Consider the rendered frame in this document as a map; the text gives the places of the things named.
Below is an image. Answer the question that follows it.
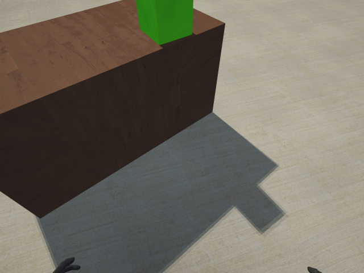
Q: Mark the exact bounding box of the pedestal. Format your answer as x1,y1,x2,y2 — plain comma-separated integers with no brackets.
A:
0,0,225,218

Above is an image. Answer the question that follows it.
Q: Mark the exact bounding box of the carton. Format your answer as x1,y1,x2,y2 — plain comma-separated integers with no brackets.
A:
135,0,193,45

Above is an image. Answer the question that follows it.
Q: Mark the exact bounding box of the robot left hand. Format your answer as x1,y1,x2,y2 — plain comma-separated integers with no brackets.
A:
53,257,80,273

